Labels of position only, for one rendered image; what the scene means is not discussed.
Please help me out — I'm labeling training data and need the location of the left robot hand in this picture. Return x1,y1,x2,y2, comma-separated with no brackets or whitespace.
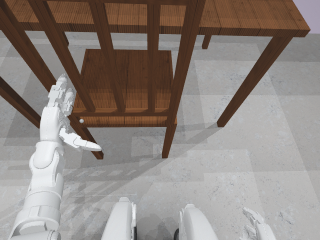
39,73,102,152

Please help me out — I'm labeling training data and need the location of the right robot hand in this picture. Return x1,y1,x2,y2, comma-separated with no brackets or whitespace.
239,207,277,240

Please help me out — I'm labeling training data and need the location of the left robot forearm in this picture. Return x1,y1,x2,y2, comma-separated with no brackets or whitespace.
7,140,65,240

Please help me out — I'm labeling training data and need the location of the chair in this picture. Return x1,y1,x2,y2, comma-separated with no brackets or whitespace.
0,0,206,160

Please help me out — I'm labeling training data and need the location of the table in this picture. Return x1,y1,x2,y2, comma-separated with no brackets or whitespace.
0,0,311,129

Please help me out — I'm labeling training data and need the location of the robot left upper arm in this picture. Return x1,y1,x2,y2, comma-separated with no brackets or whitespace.
10,230,62,240

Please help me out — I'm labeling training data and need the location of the right robot thigh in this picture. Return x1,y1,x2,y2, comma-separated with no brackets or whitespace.
178,207,218,240

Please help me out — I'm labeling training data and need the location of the robot right shin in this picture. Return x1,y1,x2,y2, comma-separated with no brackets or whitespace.
179,204,195,240

